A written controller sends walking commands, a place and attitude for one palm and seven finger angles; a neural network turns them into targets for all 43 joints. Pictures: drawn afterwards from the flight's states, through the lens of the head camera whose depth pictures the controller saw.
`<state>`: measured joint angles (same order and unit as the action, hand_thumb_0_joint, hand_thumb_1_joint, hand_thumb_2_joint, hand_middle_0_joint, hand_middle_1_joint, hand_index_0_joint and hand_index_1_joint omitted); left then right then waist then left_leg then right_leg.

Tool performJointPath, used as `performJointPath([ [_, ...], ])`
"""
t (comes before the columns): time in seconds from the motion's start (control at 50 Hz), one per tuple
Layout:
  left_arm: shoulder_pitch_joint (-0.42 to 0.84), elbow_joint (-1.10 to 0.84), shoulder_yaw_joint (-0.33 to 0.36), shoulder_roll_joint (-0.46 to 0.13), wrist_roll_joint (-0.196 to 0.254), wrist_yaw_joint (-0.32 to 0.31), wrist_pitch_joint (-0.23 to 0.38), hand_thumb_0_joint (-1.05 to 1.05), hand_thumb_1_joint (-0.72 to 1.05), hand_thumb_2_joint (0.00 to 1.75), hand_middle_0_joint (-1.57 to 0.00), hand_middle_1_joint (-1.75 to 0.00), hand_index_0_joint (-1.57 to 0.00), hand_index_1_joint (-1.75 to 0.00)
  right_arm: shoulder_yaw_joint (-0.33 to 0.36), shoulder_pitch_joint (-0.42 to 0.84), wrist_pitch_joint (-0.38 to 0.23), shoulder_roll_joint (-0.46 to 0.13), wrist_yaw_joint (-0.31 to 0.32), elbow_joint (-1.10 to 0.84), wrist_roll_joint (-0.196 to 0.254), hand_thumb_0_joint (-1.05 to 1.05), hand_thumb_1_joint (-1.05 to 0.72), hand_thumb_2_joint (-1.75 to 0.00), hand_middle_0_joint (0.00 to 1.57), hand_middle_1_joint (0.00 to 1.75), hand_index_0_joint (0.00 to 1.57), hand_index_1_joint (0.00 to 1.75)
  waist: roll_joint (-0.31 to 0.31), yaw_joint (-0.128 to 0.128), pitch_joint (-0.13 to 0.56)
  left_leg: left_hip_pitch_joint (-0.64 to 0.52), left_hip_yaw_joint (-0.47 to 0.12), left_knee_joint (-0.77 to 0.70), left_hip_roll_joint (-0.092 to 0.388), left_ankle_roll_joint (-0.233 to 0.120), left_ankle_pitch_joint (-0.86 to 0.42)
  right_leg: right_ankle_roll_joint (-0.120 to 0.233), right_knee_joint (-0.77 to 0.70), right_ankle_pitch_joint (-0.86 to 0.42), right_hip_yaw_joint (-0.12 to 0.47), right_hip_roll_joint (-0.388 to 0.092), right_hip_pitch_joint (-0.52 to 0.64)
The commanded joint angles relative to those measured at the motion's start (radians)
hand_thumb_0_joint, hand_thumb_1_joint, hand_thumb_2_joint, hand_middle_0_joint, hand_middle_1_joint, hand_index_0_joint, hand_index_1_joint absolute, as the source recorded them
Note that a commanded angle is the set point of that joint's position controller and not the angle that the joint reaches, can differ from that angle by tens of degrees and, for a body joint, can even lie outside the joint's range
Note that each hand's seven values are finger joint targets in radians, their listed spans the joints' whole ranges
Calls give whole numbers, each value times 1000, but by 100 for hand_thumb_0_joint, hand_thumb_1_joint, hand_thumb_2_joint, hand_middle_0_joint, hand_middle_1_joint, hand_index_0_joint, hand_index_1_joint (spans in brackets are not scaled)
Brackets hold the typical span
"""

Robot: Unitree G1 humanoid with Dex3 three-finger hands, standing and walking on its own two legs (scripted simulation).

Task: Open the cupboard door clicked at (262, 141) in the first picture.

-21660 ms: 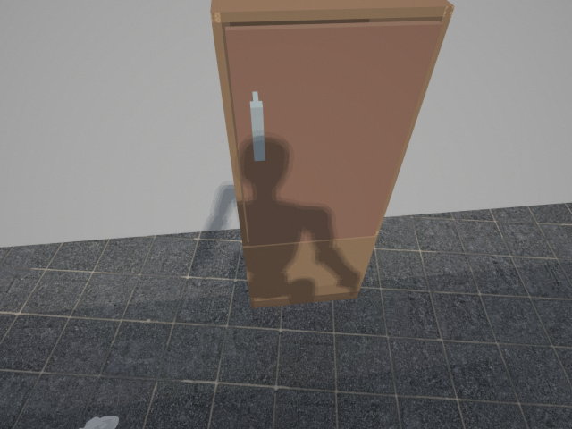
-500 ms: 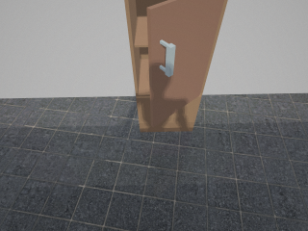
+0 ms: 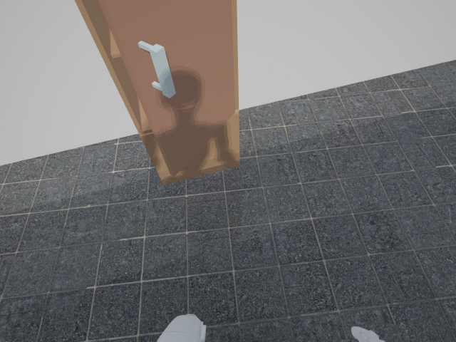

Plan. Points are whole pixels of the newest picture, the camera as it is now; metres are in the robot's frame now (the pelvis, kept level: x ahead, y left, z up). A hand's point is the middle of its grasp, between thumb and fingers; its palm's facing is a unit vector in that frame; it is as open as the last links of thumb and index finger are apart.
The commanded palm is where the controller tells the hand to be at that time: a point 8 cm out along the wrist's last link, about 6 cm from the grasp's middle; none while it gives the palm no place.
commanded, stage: walk to a spot facing it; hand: left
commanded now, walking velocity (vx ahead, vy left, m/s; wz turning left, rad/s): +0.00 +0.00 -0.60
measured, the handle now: (156, 69) +0.63 +0.22 +0.08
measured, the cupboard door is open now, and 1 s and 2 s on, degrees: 39 39 39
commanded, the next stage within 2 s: none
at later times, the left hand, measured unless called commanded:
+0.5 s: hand (120, 323) +0.15 +0.25 -0.17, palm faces -0.23 -0.94 -0.23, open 7.4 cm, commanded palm none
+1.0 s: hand (181, 293) +0.22 +0.14 -0.19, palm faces -0.56 -0.81 -0.18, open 7.4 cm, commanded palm none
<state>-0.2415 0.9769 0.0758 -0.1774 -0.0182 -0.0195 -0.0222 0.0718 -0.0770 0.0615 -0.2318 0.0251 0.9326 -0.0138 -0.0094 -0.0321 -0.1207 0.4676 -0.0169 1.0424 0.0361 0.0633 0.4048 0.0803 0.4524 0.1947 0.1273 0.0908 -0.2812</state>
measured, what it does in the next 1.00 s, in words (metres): steps on the spot, turning right: left foot, then right foot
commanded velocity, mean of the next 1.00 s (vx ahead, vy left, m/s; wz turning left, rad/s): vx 0.07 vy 0.00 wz -0.60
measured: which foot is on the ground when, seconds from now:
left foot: up 0.00-0.26, down 0.28-0.66, up 0.68-0.96, down 0.98-1.00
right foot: down 0.00-0.28, up 0.30-0.64, down 0.66-0.98, up 1.00-1.00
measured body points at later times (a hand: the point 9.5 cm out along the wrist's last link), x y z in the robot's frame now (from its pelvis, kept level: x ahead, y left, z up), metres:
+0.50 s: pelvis +0.01 +0.05 +0.00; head +0.07 +0.06 +0.44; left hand +0.16 +0.30 -0.15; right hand +0.01 -0.21 -0.13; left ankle +0.02 +0.17 -0.74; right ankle -0.04 -0.09 -0.67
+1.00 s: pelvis +0.05 +0.03 -0.02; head +0.09 +0.01 +0.43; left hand +0.25 +0.18 -0.17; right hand -0.04 -0.23 -0.15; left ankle +0.12 +0.11 -0.75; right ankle -0.05 -0.08 -0.74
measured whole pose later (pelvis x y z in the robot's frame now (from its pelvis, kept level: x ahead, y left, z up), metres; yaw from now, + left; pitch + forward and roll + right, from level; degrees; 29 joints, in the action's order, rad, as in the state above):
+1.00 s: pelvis +0.05 +0.03 -0.02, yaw -36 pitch +2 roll -1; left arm -0.20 0.93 0.07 -0.20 -0.02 0.02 -0.04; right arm 0.05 -0.21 -0.01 -0.23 0.01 0.87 -0.03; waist 0.01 0.01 -0.06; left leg 0.33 0.07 0.59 0.06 0.03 0.34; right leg 0.01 0.68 0.44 0.12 0.05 -0.33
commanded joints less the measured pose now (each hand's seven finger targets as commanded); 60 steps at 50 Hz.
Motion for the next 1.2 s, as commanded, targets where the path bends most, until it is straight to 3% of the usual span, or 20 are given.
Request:
performJointPath([
  [0.0, -78, -59, 53, -202, -6, -14, 11, 0, 90, 90, -20, -30, -20, -30, 9, 12, -23, -61, 12, -81, 5, 0, -90, -90, 20, 30, 20, 30, 150, -12, 170, 81, -25, -48, -3, -3, 9, 102, -99, -383, 319, -259, 240],
  [0.12, -57, -80, 62, -224, -15, -11, 4, 0, 90, 90, -20, -30, -20, -30, 8, 30, -38, -56, 13, -110, 15, 0, -90, -90, 20, 30, 20, 30, 145, -14, 178, -18, -29, -231, -33, -18, 54, 120, -78, -374, 402, -252, 185],
  [0.2, 18, -107, 58, -225, -2, -5, -2, 0, 90, 90, -20, -30, -20, -30, 9, -87, -51, -73, 22, -85, 20, 0, -90, -90, 20, 30, 20, 30, 135, 50, 202, -266, -29, -537, -41, -34, -111, 40, -22, -301, 370, -187, 39],
  [0.22, 31, -120, 51, -190, 2, -5, -4, 0, 90, 90, -20, -30, -20, -30, 15, -124, -59, -107, 27, -73, 16, 0, -90, -90, 20, 30, 20, 30, 50, 68, 208, -428, -106, -668, 46, -54, -142, -8, 45, -137, 305, -111, -122],
  [0.24, 9, -140, 40, -134, 14, 9, -4, 0, 90, 90, -20, -30, -20, -30, 31, -138, -70, -206, 33, -83, -3, 0, -90, -90, 20, 30, 20, 30, -239, 66, 208, -552, -361, -773, 299, -136, -160, -65, 217, 198, 128, 21, -321],
  [0.26, 54, -155, 39, -156, 4, 16, 0, 0, 90, 90, -20, -30, -20, -30, 33, -157, -62, -238, 35, -95, -10, 0, -90, -90, 20, 30, 20, 30, -276, 75, 164, -478, -456, -793, 449, -226, -307, -113, 442, 425, -25, 3, -352],
  [0.3, 37, -151, 48, -173, -11, 34, -6, 0, 90, 90, -20, -30, -20, -30, 11, -103, -63, -178, 34, -123, -25, 0, -90, -90, 20, 30, 20, 30, -89, 32, 125, -312, -314, -774, 385, -264, -382, -133, 668, 334, -56, -49, -287],
  [0.38, 48, -143, 39, -145, -5, 54, -20, 0, 90, 90, -20, -30, -20, -30, -3, -103, -70, -141, 33, -119, -23, 0, -90, -90, 20, 30, 20, 30, -183, 13, 118, -345, -55, -684, 245, -189, -631, -147, 699, 237, -111, -91, -315],
  [0.52, 137, -169, 14, -129, -1, 65, -15, 0, 90, 90, -20, -30, -20, -30, 14, -213, -64, -185, 17, -80, -24, 0, -90, -90, 20, 30, 20, 30, -219, 67, 127, -361, 32, -635, 277, -174, -618, -122, 345, 238, -213, -95, -150],
  [0.58, 67, -143, 20, -148, 2, 61, -5, 0, 90, 90, -20, -30, -20, -30, 20, -194, -61, -200, 10, -80, -18, 0, -90, -90, 20, 30, 20, 30, -179, 22, 149, -298, 82, -518, 269, -120, -591, -91, 108, 87, -224, -84, 42],
  [0.6, -6, -118, 29, -186, 0, 54, 3, 0, 90, 90, -20, -30, -20, -30, 20, -183, -60, -190, 6, -90, -9, 0, -90, -90, 20, 30, 20, 30, -86, -16, 187, -212, 122, -388, 234, -74, -517, -65, -13, -79, -179, -115, 204],
  [0.62, -79, -100, 53, -307, -12, 35, 18, 0, 90, 90, -20, -30, -20, -30, 9, -178, -58, -116, -2, -124, 6, 0, -90, -90, 20, 30, 20, 30, 226, -40, 247, 17, 221, -151, 106, -8, -162, 26, -94, -368, 164, -363, 394],
  [0.64, -136, -76, 65, -366, 2, 17, 17, 0, 90, 90, -20, -30, -20, -30, -4, -98, -50, -99, 2, -157, 8, 0, -90, -90, 20, 30, 20, 30, 334, -84, 231, 128, 126, 37, 33, 5, 276, 144, -77, -659, 323, -503, 360],
  [0.74, 55, -134, 40, -246, -5, -9, 5, 0, 90, 90, -20, -30, -20, -30, 1, -118, -36, -91, 0, -107, 6, 0, -90, -90, 20, 30, 20, 30, 216, 16, 181, 75, 37, 44, 64, 12, 71, 108, -38, -485, 131, -316, 193],
  [0.9, 108, -142, 47, -249, -8, 24, 7, 0, 90, 90, -20, -30, -20, -30, 2, -210, -62, -76, -13, -87, -4, 0, -90, -90, 20, 30, 20, 30, 174, 69, 96, -261, 112, -441, -22, -4, -44, 68, -119, 319, 219, -229, -108],
  [0.92, 125, -147, 41, -218, -6, 29, 9, 0, 90, 90, -20, -30, -20, -30, 8, -283, -74, -100, -7, -65, -4, 0, -90, -90, 20, 30, 20, 30, 100, 107, 116, -423, 81, -571, 6, -13, -39, 31, -40, 385, 187, -184, -228],
  [0.96, 169, -214, 18, -109, 6, 43, 10, 0, 90, 90, -20, -30, -20, -30, 41, -445, -92, -268, 13, -32, -35, 0, -90, -90, 20, 30, 20, 30, -382, 172, 118, -546, -506, -883, 462, -170, 363, -81, 500, 476, -122, 1, -515],
  [0.98, 237, -229, 27, -145, -5, 53, 16, 0, 90, 90, -20, -30, -20, -30, 36, -410, -93, -265, 17, -42, -31, 0, -90, -90, 20, 30, 20, 30, -209, 158, 47, -424, -529, -937, 513, -227, 371, -73, 624, 385, -50, -109, -511],
  [1.06, 172, -171, 26, -97, -18, 86, 20, 0, 90, 90, -20, -30, -20, -30, -4, -291, -119, -136, 8, -66, -29, 0, -90, -90, 20, 30, 20, 30, -117, 62, 25, -372, -122, -853, 319, -152, -77, -97, 719, 127, -120, -171, -459],
  [1.18, 244, -174, 0, -56, -10, 96, 14, 0, 90, 90, -20, -30, -20, -30, -12, -420, -129, -113, 8, 1, -25, 0, -90, -90, 20, 30, 20, 30, -153, 91, 77, -485, 122, -797, 290, -140, -402, -102, 523, 48, -202, -175, -433],
])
